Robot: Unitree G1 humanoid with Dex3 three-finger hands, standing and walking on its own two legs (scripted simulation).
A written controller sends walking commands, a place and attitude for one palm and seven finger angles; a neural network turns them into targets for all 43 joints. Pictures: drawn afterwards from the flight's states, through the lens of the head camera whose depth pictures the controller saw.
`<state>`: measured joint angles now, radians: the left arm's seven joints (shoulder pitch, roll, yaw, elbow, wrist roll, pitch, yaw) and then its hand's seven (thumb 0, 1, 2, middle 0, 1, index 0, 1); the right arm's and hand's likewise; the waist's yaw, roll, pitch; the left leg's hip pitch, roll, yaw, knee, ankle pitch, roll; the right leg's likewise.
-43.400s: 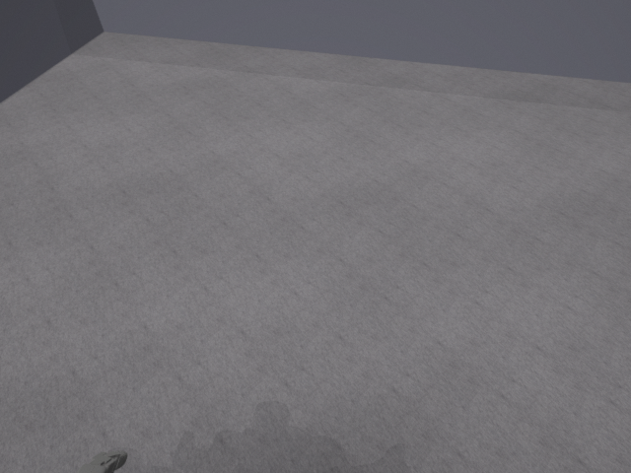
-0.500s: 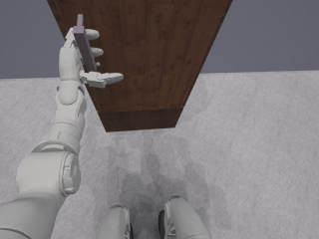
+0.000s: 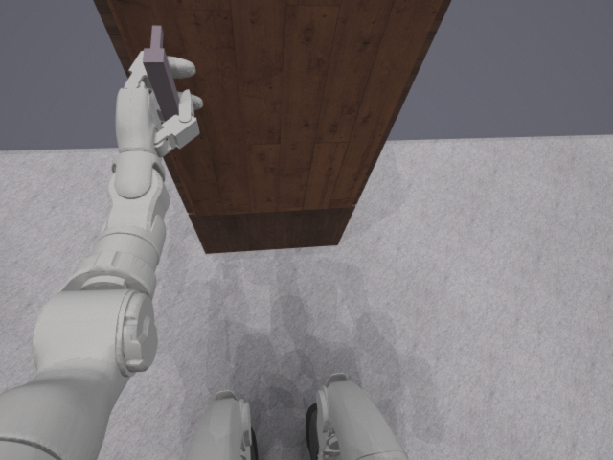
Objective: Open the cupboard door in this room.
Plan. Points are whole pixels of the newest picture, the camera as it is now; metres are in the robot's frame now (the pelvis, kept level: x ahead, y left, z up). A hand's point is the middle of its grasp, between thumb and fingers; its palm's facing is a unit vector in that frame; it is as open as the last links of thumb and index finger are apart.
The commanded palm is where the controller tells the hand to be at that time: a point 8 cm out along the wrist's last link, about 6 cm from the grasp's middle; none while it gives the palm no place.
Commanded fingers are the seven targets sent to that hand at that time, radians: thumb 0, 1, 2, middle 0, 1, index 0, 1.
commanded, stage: pull the door open along its arc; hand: left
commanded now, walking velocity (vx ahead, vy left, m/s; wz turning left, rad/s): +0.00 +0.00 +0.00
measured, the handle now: (169, 86) +0.58 +0.12 +0.07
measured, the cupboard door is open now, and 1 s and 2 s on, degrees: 0 39 39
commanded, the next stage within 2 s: open thumb and fingers to let go in 1.12 s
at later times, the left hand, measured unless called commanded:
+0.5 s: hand (207, 180) +0.44 +0.08 +0.06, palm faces -0.02 -1.00 +0.04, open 5.8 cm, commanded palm +0.39 +0.13 +0.05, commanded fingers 0.00 0.90 0.90 -0.40 -1.35 -0.40 -1.35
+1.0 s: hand (290, 264) +0.33 -0.01 +0.06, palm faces +0.23 -0.97 -0.04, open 5.9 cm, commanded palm +0.25 +0.02 +0.05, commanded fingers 0.00 0.90 0.90 -0.40 -1.35 -0.40 -1.35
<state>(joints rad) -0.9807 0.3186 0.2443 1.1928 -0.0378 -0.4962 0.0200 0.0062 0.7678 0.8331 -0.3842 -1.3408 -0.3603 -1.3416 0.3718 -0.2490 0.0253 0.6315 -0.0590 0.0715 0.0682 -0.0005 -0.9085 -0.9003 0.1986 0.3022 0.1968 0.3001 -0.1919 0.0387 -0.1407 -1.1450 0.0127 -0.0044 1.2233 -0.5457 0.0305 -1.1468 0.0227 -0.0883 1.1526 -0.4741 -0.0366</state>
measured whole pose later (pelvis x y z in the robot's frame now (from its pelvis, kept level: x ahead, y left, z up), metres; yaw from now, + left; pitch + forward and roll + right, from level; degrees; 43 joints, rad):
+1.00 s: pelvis +0.01 -0.04 +0.03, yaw +2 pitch +17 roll +1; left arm -0.08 -0.11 -0.30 0.39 0.10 -0.32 0.59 0.00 0.70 0.74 -0.33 -1.32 -0.38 -1.35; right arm 0.16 -0.14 0.02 0.58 -0.08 -0.03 0.08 0.01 -0.91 -0.90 0.20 0.30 0.20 0.30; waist -0.03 0.02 -0.18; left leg -0.85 0.01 -0.02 1.07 -0.51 -0.03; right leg -0.88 0.02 -0.10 1.06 -0.49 -0.09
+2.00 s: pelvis -0.01 -0.04 +0.02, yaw +3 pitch +17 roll +1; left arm -0.16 -0.13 -0.30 0.43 0.10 -0.32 0.64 -0.01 -0.48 0.31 -0.24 -0.78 -0.26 -0.77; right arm 0.17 -0.18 0.00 0.60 -0.08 -0.09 0.05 0.01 -0.91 -0.90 0.20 0.30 0.19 0.30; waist -0.03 0.03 -0.17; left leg -0.91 -0.02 -0.05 1.12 -0.50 -0.03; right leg -0.94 0.01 -0.10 1.12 -0.48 -0.09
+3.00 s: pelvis +0.00 -0.02 +0.01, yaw +1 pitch +16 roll +1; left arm 0.31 0.01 -0.36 0.01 0.08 -0.40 0.19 -0.01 -0.50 0.30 -0.18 -0.31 -0.19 -0.32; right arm 0.21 -0.20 0.02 0.41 -0.03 -0.01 0.04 0.01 -0.91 -0.90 0.20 0.30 0.20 0.30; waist -0.01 0.02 -0.15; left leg -0.91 -0.03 -0.02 1.19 -0.56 0.00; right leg -0.94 0.01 -0.07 1.19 -0.53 -0.06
